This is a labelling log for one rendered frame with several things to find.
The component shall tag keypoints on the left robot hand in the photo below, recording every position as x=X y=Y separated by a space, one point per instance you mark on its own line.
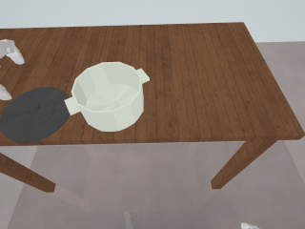
x=8 y=48

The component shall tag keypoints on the pot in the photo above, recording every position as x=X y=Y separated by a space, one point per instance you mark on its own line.
x=109 y=95

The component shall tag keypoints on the knob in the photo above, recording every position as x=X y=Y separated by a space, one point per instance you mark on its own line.
x=32 y=107

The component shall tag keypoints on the table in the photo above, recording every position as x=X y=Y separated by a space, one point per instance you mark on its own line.
x=208 y=83

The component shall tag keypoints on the lid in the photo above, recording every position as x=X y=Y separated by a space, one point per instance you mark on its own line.
x=19 y=126

